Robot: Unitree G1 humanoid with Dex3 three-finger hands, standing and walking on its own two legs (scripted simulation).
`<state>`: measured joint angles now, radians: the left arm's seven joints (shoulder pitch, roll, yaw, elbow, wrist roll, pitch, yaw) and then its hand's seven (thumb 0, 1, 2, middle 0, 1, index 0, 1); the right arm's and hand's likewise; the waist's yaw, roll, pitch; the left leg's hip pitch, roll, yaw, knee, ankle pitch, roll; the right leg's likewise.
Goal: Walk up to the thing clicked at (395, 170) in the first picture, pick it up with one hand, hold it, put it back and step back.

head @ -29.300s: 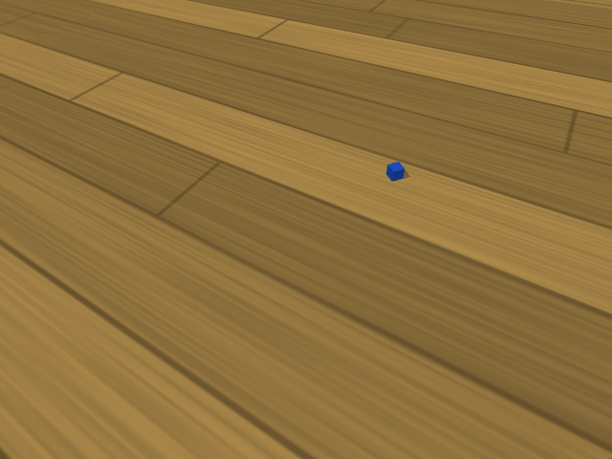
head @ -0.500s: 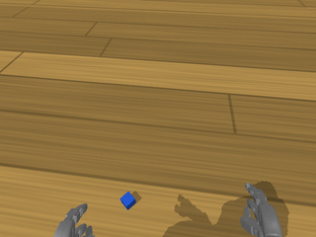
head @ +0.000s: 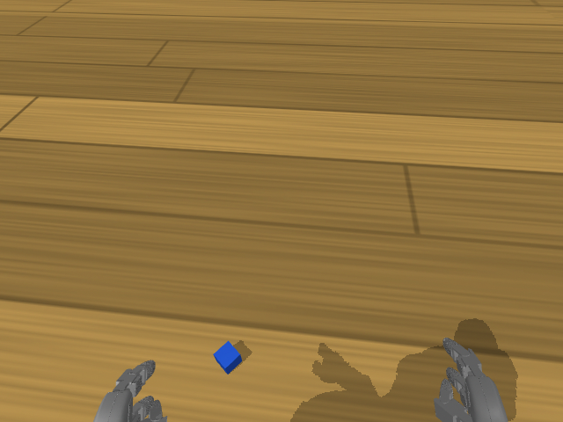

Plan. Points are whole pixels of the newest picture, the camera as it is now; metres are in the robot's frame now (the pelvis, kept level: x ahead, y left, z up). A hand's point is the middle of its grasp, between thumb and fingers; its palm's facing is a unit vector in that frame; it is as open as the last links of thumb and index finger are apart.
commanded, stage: home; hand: left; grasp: from above
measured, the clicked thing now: (228, 357) +0.46 +0.19 -0.69
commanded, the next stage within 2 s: stand in 1.16 s
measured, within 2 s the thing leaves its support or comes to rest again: neither
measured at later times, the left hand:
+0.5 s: hand out of the picture +0.16 +0.18 -0.05, palm faces +0.04 -0.98 -0.20, open 7.4 cm
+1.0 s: hand out of the picture +0.16 +0.18 -0.05, palm faces +0.04 -0.98 -0.20, open 7.4 cm
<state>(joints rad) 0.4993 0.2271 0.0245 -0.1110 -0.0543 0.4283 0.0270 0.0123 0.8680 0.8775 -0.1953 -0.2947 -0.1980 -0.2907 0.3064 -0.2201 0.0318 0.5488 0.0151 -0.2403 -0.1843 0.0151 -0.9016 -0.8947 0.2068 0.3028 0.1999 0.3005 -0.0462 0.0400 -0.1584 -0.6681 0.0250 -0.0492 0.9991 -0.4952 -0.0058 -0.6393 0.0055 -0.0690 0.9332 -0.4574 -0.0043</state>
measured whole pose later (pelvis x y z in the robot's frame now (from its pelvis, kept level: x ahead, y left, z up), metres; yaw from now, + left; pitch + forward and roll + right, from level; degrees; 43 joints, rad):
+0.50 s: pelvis +0.00 +0.00 +0.00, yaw +0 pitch +10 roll -3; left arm 0.50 0.23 0.02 -0.12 -0.05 0.44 0.03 0.01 0.90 0.90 -0.20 -0.30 -0.20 -0.30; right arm 0.30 -0.22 0.03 0.55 0.01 -0.24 -0.18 0.01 -0.90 -0.89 0.21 0.30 0.20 0.30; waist -0.04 0.04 -0.16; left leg -0.67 0.02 -0.05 1.01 -0.50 0.00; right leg -0.64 0.00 -0.07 0.94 -0.46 0.00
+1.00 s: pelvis +0.00 +0.01 +0.00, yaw +0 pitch +10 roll -3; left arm 0.51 0.23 0.02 -0.14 -0.05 0.44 0.03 0.01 0.90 0.90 -0.20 -0.30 -0.20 -0.30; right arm 0.30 -0.22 0.03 0.54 0.02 -0.24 -0.18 0.01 -0.90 -0.89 0.21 0.30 0.20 0.30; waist -0.04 0.04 -0.16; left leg -0.68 0.02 -0.05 1.02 -0.50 0.00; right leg -0.65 0.00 -0.07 0.94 -0.46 0.00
